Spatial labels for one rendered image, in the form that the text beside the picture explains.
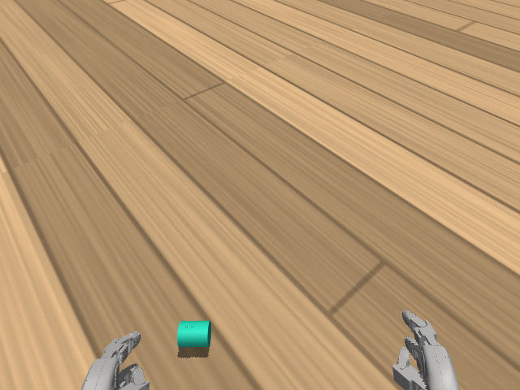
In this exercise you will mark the left robot hand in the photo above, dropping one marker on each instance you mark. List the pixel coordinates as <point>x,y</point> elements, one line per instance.
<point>104,372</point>

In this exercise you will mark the right robot hand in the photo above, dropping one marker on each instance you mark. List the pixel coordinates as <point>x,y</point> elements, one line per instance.
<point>433,361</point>

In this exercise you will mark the can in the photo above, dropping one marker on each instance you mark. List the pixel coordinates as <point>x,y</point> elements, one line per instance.
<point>194,334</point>

